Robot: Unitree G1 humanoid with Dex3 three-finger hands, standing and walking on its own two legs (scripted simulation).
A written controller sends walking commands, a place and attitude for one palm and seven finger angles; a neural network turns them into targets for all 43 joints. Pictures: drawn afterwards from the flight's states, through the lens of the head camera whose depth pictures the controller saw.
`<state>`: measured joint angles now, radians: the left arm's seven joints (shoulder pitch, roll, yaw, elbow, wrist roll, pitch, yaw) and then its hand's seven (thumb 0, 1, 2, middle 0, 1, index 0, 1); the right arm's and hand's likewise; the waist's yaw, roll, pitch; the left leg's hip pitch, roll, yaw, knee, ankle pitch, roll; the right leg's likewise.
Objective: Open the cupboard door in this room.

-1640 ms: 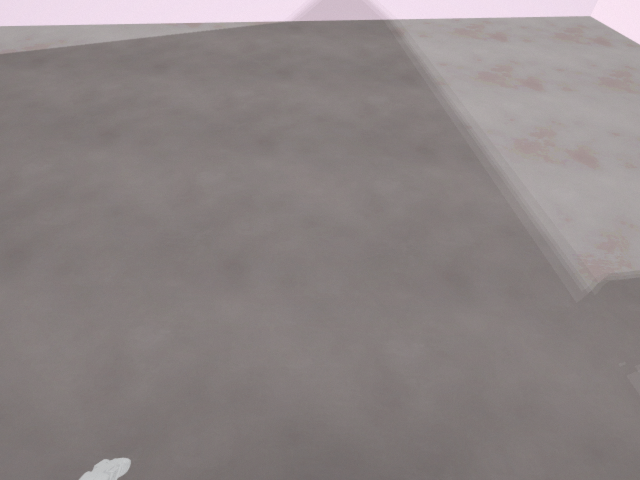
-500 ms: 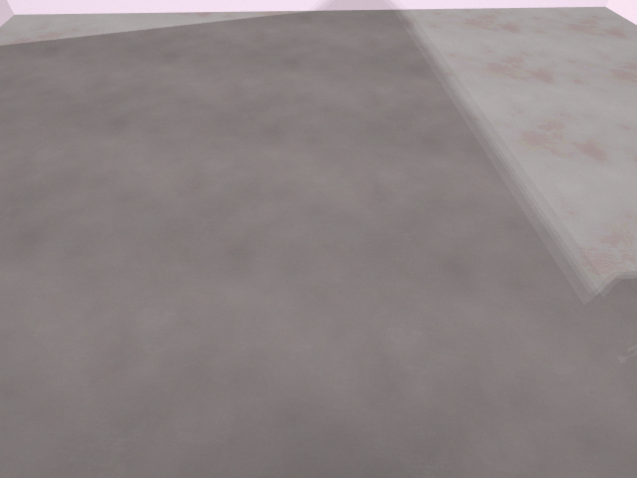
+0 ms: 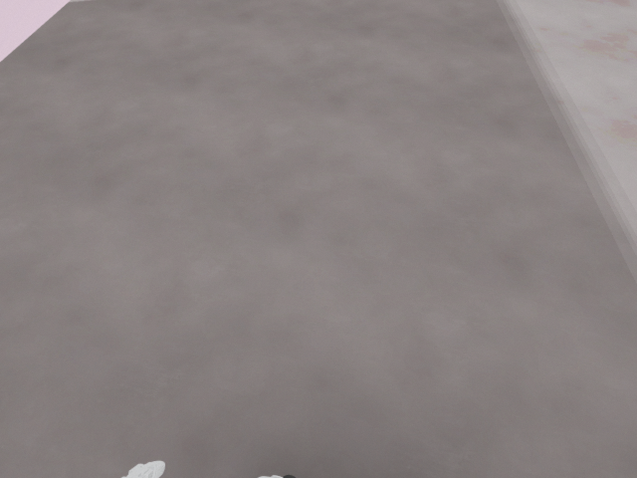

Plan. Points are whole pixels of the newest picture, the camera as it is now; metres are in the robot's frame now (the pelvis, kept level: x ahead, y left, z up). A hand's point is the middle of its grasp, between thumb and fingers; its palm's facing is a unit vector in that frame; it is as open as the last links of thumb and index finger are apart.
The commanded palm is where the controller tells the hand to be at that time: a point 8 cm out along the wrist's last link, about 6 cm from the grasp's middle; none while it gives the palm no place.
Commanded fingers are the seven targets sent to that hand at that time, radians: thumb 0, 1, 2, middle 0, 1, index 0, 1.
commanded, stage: turn or walk to find it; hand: left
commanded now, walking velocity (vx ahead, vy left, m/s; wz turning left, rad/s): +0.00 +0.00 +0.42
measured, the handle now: out of the picture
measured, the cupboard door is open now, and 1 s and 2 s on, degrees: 0 0 0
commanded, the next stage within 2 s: stand and wait in 1.88 s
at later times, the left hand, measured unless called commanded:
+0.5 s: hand out of the picture -0.07 +0.21 -0.19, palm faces +0.29 -0.93 -0.22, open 7.4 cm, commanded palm none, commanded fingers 0.00 0.90 0.90 -0.20 -0.30 -0.20 -0.30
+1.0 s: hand out of the picture -0.01 +0.21 -0.14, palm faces +0.41 -0.86 -0.29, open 7.4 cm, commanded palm none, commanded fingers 0.00 0.90 0.90 -0.20 -0.30 -0.20 -0.30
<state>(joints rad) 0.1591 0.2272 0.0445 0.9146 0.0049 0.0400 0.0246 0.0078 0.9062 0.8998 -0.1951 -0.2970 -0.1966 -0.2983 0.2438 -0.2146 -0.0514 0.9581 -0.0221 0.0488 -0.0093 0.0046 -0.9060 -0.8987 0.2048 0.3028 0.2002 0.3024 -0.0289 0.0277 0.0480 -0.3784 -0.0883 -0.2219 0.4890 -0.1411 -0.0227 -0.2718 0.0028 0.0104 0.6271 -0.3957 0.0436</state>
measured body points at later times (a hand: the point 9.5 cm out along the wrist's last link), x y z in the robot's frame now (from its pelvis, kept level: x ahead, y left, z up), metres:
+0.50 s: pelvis -0.02 +0.02 -0.01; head +0.01 +0.05 +0.44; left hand -0.08 +0.26 -0.17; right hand +0.15 -0.20 -0.14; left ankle -0.05 +0.11 -0.74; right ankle -0.04 -0.12 -0.71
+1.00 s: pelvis -0.03 -0.02 +0.00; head +0.00 -0.04 +0.44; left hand -0.03 +0.25 -0.12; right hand +0.09 -0.24 -0.17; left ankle -0.05 +0.11 -0.73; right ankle +0.00 -0.11 -0.74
